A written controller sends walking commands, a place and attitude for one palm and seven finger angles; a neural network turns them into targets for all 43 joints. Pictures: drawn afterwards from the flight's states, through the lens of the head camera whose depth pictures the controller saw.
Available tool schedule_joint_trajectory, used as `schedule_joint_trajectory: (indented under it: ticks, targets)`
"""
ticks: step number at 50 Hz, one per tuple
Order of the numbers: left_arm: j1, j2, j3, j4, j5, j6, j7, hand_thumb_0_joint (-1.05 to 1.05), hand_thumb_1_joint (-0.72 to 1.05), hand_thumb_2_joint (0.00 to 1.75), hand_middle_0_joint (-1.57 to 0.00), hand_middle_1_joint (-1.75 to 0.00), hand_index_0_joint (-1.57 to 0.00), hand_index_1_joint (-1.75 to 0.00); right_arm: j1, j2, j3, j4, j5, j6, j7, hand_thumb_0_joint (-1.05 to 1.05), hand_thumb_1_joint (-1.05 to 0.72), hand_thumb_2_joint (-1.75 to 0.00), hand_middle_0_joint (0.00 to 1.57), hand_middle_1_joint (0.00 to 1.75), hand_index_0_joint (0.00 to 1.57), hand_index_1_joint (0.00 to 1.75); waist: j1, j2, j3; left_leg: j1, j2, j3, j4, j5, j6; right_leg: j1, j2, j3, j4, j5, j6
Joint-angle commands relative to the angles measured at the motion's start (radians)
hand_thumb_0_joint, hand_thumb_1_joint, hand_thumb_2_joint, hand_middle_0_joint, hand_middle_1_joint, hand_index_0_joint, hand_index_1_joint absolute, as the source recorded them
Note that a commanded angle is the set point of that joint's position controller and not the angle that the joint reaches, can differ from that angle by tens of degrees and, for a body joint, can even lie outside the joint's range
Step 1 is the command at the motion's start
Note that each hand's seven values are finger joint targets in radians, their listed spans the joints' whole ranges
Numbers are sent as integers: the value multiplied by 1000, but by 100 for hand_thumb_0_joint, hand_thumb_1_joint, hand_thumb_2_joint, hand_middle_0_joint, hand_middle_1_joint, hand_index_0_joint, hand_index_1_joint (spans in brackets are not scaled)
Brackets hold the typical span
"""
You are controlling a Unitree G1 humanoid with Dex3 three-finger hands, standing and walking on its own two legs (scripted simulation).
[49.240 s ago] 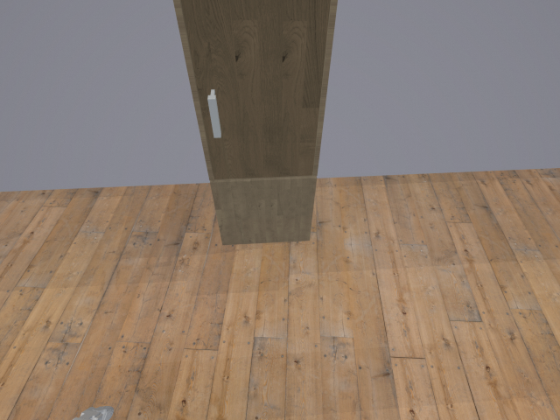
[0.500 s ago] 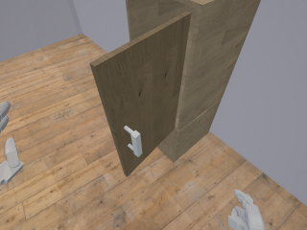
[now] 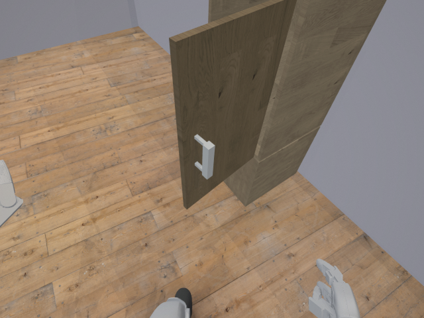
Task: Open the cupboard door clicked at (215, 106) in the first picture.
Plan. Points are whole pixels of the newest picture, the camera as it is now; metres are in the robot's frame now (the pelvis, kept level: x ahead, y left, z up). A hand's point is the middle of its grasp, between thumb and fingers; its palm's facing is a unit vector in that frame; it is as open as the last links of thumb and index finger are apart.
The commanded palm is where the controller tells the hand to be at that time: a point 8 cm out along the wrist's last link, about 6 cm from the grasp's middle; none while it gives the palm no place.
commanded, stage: step back with the hand held close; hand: left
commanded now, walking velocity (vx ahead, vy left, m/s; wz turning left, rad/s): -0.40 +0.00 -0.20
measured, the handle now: (203, 156) +0.50 +0.04 -0.05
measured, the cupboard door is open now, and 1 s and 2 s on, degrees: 98 98 98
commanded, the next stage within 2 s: stop stepping back and stand still in 0.04 s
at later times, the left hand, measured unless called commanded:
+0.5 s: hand out of the picture +0.13 +0.24 +0.18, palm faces +0.26 -0.82 -0.51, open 7.4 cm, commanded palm +0.08 +0.29 +0.19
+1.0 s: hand (8, 278) +0.15 +0.24 +0.16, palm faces +0.22 -0.83 -0.51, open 7.4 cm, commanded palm none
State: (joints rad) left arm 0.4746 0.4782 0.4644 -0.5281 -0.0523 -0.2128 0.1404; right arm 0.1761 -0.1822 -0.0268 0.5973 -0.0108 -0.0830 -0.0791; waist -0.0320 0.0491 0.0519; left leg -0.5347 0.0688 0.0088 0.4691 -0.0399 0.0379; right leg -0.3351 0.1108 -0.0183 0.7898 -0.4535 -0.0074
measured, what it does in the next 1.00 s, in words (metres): steps on the spot: right foot, then left foot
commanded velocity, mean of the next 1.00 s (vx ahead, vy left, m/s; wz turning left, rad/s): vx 0.05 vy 0.00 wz -0.02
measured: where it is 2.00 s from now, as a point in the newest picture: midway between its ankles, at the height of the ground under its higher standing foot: outside the picture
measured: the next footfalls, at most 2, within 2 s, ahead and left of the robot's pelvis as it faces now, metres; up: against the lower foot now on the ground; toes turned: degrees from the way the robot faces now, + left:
right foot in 0.06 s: -0.03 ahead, -0.10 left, +0.00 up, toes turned +0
left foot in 0.22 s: +0.07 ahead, +0.10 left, +0.00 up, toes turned -2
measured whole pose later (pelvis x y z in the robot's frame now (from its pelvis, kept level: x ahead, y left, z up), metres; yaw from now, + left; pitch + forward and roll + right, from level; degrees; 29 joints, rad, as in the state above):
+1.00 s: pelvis -0.10 +0.02 +0.01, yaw -9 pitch +1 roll +0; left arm 0.56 0.44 0.39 -0.43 -0.03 -0.23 0.13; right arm 0.23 -0.20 0.00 0.64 0.00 -0.12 -0.05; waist -0.03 0.00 -0.02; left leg -0.32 0.03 0.07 0.52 -0.22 0.01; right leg -0.17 0.06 -0.02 0.48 -0.33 -0.05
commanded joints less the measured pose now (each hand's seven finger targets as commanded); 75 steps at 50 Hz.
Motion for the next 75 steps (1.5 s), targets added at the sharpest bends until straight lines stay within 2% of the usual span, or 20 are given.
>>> schedule_joint_trajectory:
  ticks: [1, 3, 6, 8, 9, 11, 12, 14, 17, 21, 25, 28, 36, 40, 48, 49, 52, 55, 65, 75]
  targets:
    - [145, 154, 143, -251, -40, -72, 21, 0, 90, 90, -20, -30, -20, -30, -113, -131, -46, -145, 7, -67, 26, 0, -90, -90, 20, 30, 20, 30, 45, 165, -224, 158, 130, -42, -124, -335, -28, 104, -87, 42, -336, -37, -45]
    - [87, 215, 168, -259, -12, -87, 41, 0, 90, 90, -20, -30, -20, -30, -68, -125, -38, -112, 2, -46, 27, 0, -90, -90, 20, 30, 20, 30, 26, -132, -191, 318, -19, 33, 310, -264, -95, -224, -399, 487, -616, 125, -149]
    - [-32, 153, 57, -178, 20, -32, 37, 0, 90, 90, -20, -30, -20, -30, -103, -109, -31, -117, 4, -24, 10, 0, -90, -90, 20, 30, 20, 30, 25, -276, -116, 125, -47, -25, 433, -372, -81, -44, -356, 325, -442, 740, -129]
    - [-104, 157, 51, -161, 18, -20, 37, 0, 90, 90, -20, -30, -20, -30, -110, -117, -10, -108, 2, -14, -20, 0, -90, -90, 20, 30, 20, 30, 8, -169, -97, 230, -67, 30, 152, -236, -72, 1, -275, 204, -338, 883, -67]
    - [-98, 144, 43, -143, 13, -13, 36, 0, 90, 90, -20, -30, -20, -30, -88, -131, -8, -105, 9, -14, -32, 0, -90, -90, 20, 30, 20, 30, 6, -70, -113, 338, -58, 34, -13, -42, -59, 0, -212, 160, -286, 804, -23]
    - [-86, 152, 60, -163, 13, -21, 36, 0, 90, 90, -20, -30, -20, -30, -58, -168, -23, -125, 15, -35, -30, 0, -90, -90, 20, 30, 20, 30, 43, 81, -214, 473, 144, -109, -88, 275, 13, 0, -101, 93, -227, 281, 33]
    - [-71, 131, 48, -141, 12, -28, 32, 0, 90, 90, -20, -30, -20, -30, -40, -181, -35, -133, 23, -52, -19, 0, -90, -90, 20, 30, 20, 30, 47, 44, -228, 497, 172, -128, -109, 166, 29, -6, -81, 96, -228, 103, 29]
    - [-1, 121, 73, -188, -6, -30, 28, 0, 90, 90, -20, -30, -20, -30, -60, -147, -16, -140, 3, -85, -10, 0, -90, -90, 20, 30, 20, 30, 34, 208, -209, 306, 237, -329, -341, -377, 52, 44, -54, 54, -28, -39, 31]
    - [82, 97, 67, -232, 5, -23, 38, 0, 90, 90, -20, -30, -20, -30, -62, -144, -15, -152, 5, -95, 11, 0, -90, -90, 20, 30, 20, 30, 32, 130, -166, 174, 206, -216, -367, -577, 50, 119, -62, 7, -36, -3, 11]
    - [159, 104, 72, -234, -2, 1, 45, 0, 90, 90, -20, -30, -20, -30, -53, -144, -12, -160, 2, -75, 10, 0, -90, -90, 20, 30, 20, 30, 16, 207, -151, 113, 93, -81, -330, -586, -33, 278, -24, -100, -310, 23, -9]
    - [104, 170, 125, -206, -13, 3, 47, 0, 90, 90, -20, -30, -20, -30, -27, -136, -13, -136, -11, -39, -1, 0, -90, -90, 20, 30, 20, 30, -3, -18, -160, 286, -9, 17, 74, -243, -62, 72, -248, 154, -558, 75, -117]
    - [61, 120, 74, -114, -11, 28, 53, 0, 90, 90, -20, -30, -20, -30, -28, -156, -29, -110, 9, -34, -2, 0, -90, -90, 20, 30, 20, 30, 16, -190, -82, 174, -36, -5, 329, -238, -55, -36, -356, 354, -611, -143, -167]
    - [-63, 123, 38, -74, 18, -42, 40, 0, 90, 90, -20, -30, -20, -30, -41, -168, -20, -93, 12, -82, -11, 0, -90, -90, 20, 30, 20, 30, 34, -47, -1, 314, 5, -14, 14, -107, 12, 57, -228, 161, -423, 308, -15]
    - [21, 144, 84, -147, 19, -64, 33, 0, 90, 90, -20, -30, -20, -30, -23, -149, -9, -103, 14, -80, 2, 0, -90, -90, 20, 30, 20, 30, 32, 3, -104, 324, 36, -49, -13, 116, 10, 156, -168, 76, -357, 447, 5]
    - [124, 119, 93, -124, -3, -54, 33, 0, 90, 90, -20, -30, -20, -30, -20, -150, -15, -119, 17, -70, 4, 0, -90, -90, 20, 30, 20, 30, 25, 38, -174, 358, 34, -38, -14, 93, -11, 159, -159, 89, -388, 449, -2]
    - [-10, -68, -353, 618, 93, 111, -110, 0, 90, 90, -20, -30, -20, -30, -93, -310, -50, 85, 18, -97, 90, 0, -90, -90, 20, 30, 20, 30, -1, 33, -92, 252, 52, -52, 110, 218, 3, 74, -217, 6, -232, 570, -16]
    - [-69, -126, -365, 747, 82, 204, -141, 0, 90, 90, -20, -30, -20, -30, -2, -229, -23, 101, -4, 3, 78, 0, -90, -90, 20, 30, 20, 30, 34, -69, -133, 221, 69, -100, 55, 56, 35, 72, -183, 30, -254, 314, -29]
    - [-173, -82, -373, 926, 86, 196, -141, 0, 90, 90, -20, -30, -20, -30, -28, -244, -18, 129, -15, 29, 69, 0, -90, -90, 20, 30, 20, 30, 29, -274, -138, 257, 32, -101, 81, 66, 29, 99, -216, 79, -311, 390, -55]
    - [-170, -162, -422, 1473, 65, 213, -117, 0, 90, 90, -20, -30, -20, -30, 12, -136, 13, 353, -17, 87, 49, 0, -90, -90, 20, 30, 20, 30, 29, 118, -54, 335, 28, -111, -88, -94, 8, 151, -204, 77, -450, 228, -53]
    - [-95, -205, -445, 1650, 60, 209, -113, 0, 90, 90, -20, -30, -20, -30, 126, -113, 7, 473, -7, 90, 33, 0, -90, -90, 20, 30, 20, 30, 22, -20, -3, 351, 44, -117, -125, -140, 16, 139, -199, 54, -486, 199, -57]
